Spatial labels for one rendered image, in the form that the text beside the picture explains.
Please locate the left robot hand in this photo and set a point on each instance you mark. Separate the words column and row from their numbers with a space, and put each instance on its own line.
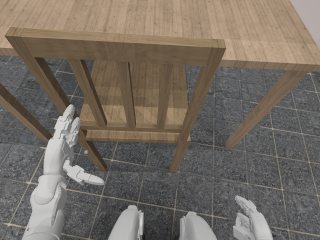
column 60, row 147

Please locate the table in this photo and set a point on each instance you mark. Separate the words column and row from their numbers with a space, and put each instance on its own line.
column 258, row 34

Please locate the chair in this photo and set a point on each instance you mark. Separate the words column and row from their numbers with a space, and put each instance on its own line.
column 137, row 90

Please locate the robot left shin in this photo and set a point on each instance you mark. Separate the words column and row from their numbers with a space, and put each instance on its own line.
column 134, row 207

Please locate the robot right thigh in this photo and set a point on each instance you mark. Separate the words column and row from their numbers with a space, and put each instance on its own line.
column 194, row 227

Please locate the right robot hand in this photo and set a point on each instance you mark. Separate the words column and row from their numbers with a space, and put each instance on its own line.
column 253, row 228

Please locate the left robot forearm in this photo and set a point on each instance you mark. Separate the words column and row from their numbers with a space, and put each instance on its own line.
column 47, row 201

